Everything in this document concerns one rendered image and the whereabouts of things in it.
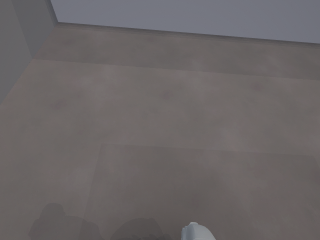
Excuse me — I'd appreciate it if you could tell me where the right robot thigh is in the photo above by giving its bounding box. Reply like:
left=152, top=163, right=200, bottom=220
left=181, top=224, right=216, bottom=240

